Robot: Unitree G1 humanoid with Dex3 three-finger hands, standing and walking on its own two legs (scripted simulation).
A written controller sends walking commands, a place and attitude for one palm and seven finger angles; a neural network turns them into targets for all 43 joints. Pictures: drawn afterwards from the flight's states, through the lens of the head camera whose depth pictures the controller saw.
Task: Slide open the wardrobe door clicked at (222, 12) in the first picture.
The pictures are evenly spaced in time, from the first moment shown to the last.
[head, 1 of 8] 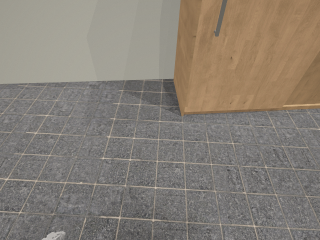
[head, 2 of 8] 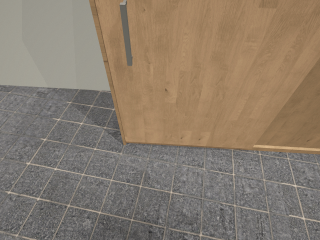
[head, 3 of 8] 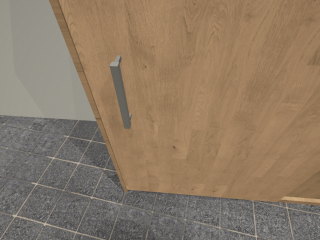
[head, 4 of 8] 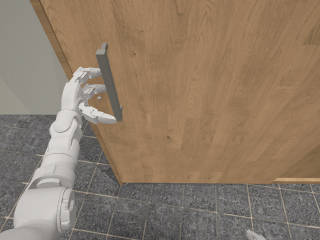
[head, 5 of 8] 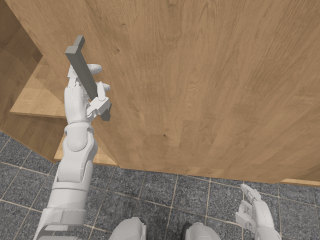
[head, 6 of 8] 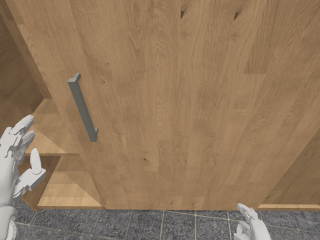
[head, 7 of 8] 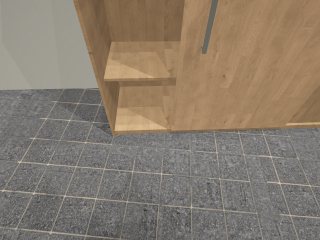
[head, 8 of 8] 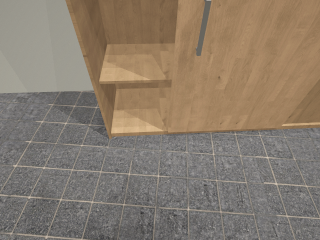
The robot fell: no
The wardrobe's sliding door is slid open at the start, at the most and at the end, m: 0.00 0.44 0.44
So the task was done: yes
